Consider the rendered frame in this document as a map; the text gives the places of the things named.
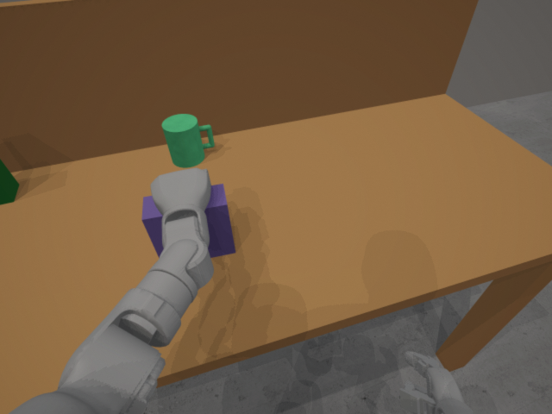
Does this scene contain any robot right hand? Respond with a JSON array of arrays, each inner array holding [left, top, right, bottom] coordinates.
[[399, 351, 465, 414]]

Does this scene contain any robot left forearm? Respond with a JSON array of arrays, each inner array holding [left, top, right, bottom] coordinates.
[[58, 204, 214, 390]]

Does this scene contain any left robot upper arm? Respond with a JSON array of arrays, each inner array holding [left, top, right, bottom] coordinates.
[[9, 324, 166, 414]]

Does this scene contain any robot left hand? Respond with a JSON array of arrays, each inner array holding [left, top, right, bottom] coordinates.
[[150, 168, 211, 216]]

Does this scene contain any table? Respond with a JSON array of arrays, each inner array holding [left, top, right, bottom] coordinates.
[[0, 0, 552, 414]]

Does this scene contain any sponge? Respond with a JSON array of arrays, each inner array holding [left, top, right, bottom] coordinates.
[[141, 184, 235, 258]]

